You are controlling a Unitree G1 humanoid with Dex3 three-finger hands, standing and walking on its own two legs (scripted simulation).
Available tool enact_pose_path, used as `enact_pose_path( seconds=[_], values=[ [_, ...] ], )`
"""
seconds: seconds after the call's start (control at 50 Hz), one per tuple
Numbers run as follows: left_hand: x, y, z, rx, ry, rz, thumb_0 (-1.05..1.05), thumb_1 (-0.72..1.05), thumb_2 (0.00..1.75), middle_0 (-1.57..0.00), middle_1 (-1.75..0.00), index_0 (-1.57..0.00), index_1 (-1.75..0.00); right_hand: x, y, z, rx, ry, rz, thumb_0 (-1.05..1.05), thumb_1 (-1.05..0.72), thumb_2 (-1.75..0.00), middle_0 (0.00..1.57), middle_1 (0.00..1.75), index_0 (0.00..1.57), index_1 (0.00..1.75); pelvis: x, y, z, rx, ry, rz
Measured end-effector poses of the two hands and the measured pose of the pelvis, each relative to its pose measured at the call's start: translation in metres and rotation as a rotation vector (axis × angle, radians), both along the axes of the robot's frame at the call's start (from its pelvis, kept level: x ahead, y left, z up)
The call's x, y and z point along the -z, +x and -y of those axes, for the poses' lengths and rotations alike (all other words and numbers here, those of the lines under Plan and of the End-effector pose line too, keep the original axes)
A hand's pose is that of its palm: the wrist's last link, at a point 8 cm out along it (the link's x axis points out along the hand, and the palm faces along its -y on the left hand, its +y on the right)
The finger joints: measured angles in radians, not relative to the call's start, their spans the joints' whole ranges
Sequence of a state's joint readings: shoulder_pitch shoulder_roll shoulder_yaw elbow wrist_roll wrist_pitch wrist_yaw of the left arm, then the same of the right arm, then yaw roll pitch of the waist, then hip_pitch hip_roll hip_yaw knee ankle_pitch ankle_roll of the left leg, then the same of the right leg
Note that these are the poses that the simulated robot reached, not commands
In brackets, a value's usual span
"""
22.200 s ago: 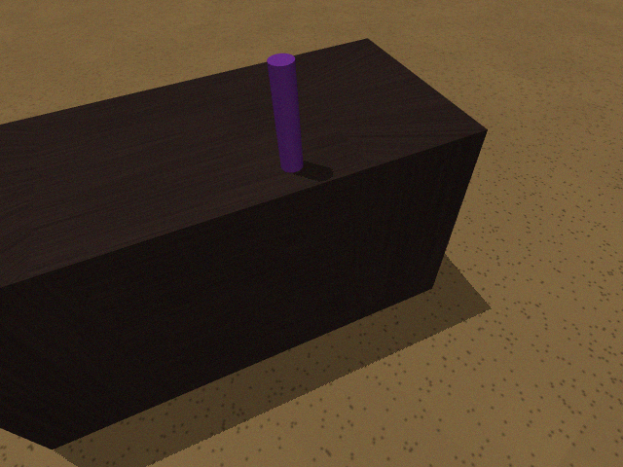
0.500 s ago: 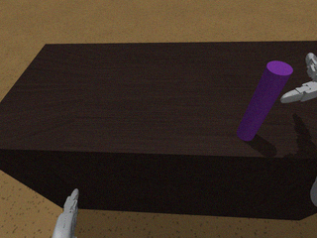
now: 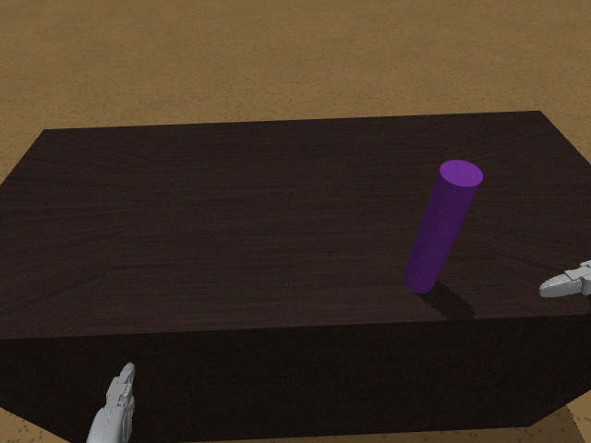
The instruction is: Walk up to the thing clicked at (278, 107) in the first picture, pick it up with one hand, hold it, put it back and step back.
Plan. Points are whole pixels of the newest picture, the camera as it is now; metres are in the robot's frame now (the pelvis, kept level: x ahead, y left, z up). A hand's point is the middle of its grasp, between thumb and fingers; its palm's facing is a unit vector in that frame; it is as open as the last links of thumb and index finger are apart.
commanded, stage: sink last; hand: right
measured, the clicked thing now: (436, 235) +0.40 -0.19 +0.06
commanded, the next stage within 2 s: home in 0.74 s
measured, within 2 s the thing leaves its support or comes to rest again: neither
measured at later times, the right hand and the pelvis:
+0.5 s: hand (580, 426) +0.14 -0.24 +0.08, palm faces +0.39 +0.85 -0.36, open 17.6 cm; pelvis -0.02 +0.02 +0.00, yaw -3 degrees
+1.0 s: hand (589, 439) +0.13 -0.24 +0.09, palm faces +0.39 +0.86 -0.34, open 17.6 cm; pelvis -0.04 +0.03 +0.01, yaw -3 degrees
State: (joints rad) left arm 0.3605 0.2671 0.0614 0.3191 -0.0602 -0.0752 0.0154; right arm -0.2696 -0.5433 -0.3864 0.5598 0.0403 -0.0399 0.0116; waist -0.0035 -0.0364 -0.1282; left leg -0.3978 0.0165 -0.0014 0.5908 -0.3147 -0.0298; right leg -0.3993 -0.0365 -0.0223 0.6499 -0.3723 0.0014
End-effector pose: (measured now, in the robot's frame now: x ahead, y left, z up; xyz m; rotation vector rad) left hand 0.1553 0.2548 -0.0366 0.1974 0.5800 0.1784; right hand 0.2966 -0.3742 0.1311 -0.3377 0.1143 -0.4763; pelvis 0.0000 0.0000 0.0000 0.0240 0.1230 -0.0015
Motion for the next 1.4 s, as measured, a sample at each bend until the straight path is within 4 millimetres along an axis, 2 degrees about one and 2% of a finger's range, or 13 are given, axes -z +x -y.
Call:
enact_pose_path(
  seconds=[0.14, 0.22, 0.32, 0.42, 0.56, 0.7, 0.76, 0.82, 0.9, 0.98, 1.2, 1.32, 1.4],
  values=[
    [0.03, -0.014, 0.016, -0.002, -0.081, -0.168, -0.01, -0.52, 0.06, -0.06, -0.05, -0.06, -0.05, 0.028, -0.076, -0.052, -0.104, 0.014, -0.035, -0.01, 0.56, -0.05, 0.06, 0.06, 0.06, 0.05, -0.002, 0.003, -0.001, 0.014, -0.002, 0.041],
    [0.04, -0.021, 0.014, -0.02, -0.069, -0.229, -0.01, -0.53, 0.06, -0.06, -0.05, -0.06, -0.05, 0.022, -0.111, -0.064, -0.085, -0.013, -0.045, -0.01, 0.56, -0.05, 0.07, 0.06, 0.07, 0.05, -0.003, 0.0, -0.004, 0.025, -0.005, 0.06],
    [0.027, -0.006, -0.005, -0.054, -0.02, -0.132, -0.02, -0.52, 0.06, -0.06, -0.05, -0.06, -0.05, 0.007, -0.148, -0.072, -0.057, -0.073, -0.033, -0.01, 0.57, -0.05, 0.07, 0.06, 0.07, 0.05, -0.003, -0.004, -0.007, 0.034, -0.011, 0.081],
    [0.008, 0.005, -0.021, -0.056, 0.006, -0.021, -0.01, -0.51, 0.05, -0.06, -0.05, -0.06, -0.05, 0.019, -0.182, -0.085, -0.03, -0.029, -0.065, -0.01, 0.58, -0.05, 0.06, 0.06, 0.06, 0.05, -0.003, -0.008, -0.013, 0.042, -0.022, 0.108],
    [0.019, -0.015, -0.027, -0.041, 0.005, -0.074, -0.01, -0.5, 0.04, -0.06, -0.05, -0.06, -0.04, 0.028, -0.196, -0.1, -0.029, 0.01, -0.047, -0.01, 0.58, -0.05, 0.06, 0.06, 0.06, 0.06, -0.003, -0.023, -0.027, 0.053, -0.035, 0.131],
    [0.046, -0.046, -0.026, -0.054, -0.029, -0.177, -0.01, -0.5, 0.04, -0.06, -0.05, -0.06, -0.04, -0.011, -0.197, -0.089, -0.018, -0.153, 0.026, -0.01, 0.57, -0.05, 0.06, 0.06, 0.07, 0.06, -0.003, -0.035, -0.034, 0.052, -0.035, 0.138],
    [0.043, -0.043, -0.028, -0.051, -0.026, -0.143, -0.02, -0.5, 0.04, -0.06, -0.05, -0.06, -0.04, -0.028, -0.199, -0.085, -0.013, -0.214, 0.075, -0.01, 0.57, -0.05, 0.06, 0.06, 0.07, 0.06, -0.004, -0.038, -0.033, 0.05, -0.037, 0.146],
    [0.031, -0.033, -0.027, -0.031, -0.022, -0.072, -0.02, -0.51, 0.05, -0.06, -0.05, -0.06, -0.05, -0.03, -0.2, -0.088, -0.027, -0.213, 0.105, -0.01, 0.57, -0.05, 0.06, 0.06, 0.06, 0.06, -0.006, -0.04, -0.031, 0.047, -0.04, 0.156],
    [0.008, -0.023, -0.025, -0.01, -0.011, 0.022, -0.02, -0.5, 0.06, -0.06, -0.06, -0.07, -0.06, -0.01, -0.203, -0.094, -0.054, -0.133, 0.103, -0.01, 0.56, -0.05, 0.06, 0.06, 0.06, 0.06, -0.008, -0.039, -0.03, 0.044, -0.044, 0.169],
    [-0.001, -0.028, -0.025, -0.004, 0.01, 0.023, -0.01, -0.4, 0.16, -0.09, -0.1, -0.09, -0.1, 0.015, -0.207, -0.099, -0.071, -0.044, 0.077, -0.01, 0.57, -0.05, 0.06, 0.06, 0.06, 0.05, -0.009, -0.038, -0.029, 0.044, -0.044, 0.177],
    [0.042, -0.042, 0.033, 0.062, -0.096, -0.173, -0.01, 0.23, 0.55, -0.14, -0.2, -0.15, -0.2, 0.11, -0.208, -0.138, -0.17, 0.176, -0.256, -0.01, 0.57, -0.04, 0.06, 0.05, 0.06, 0.04, -0.01, -0.046, -0.021, 0.037, -0.028, 0.139],
    [0.034, -0.028, 0.017, 0.021, -0.043, -0.128, 0.0, 0.58, 0.73, -0.18, -0.25, -0.18, -0.25, 0.157, -0.217, -0.143, -0.149, 0.237, -0.464, -0.01, 0.58, -0.04, 0.06, 0.05, 0.06, 0.04, -0.01, -0.04, -0.016, 0.04, -0.03, 0.132],
    [0.026, -0.02, 0.014, 0.03, -0.004, -0.117, 0.0, 0.74, 0.81, -0.19, -0.27, -0.19, -0.27, 0.191, -0.208, -0.156, -0.173, 0.3, -0.566, -0.01, 0.58, -0.03, 0.05, 0.05, 0.06, 0.04, -0.009, -0.037, -0.018, 0.036, -0.031, 0.121]
  ],
)
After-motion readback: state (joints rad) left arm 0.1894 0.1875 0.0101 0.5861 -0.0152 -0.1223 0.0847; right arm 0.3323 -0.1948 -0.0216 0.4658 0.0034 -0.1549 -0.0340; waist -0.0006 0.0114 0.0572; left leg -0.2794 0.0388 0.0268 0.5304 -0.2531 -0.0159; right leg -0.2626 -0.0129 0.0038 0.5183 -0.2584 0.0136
